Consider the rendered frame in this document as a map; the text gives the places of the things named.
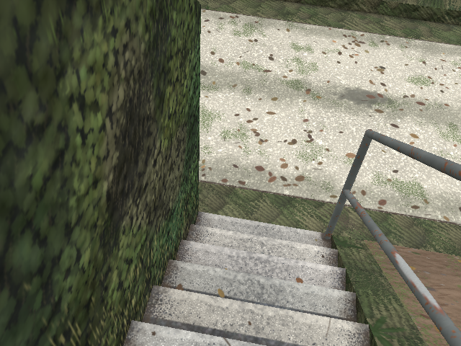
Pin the stairs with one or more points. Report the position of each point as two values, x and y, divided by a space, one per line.
237 282

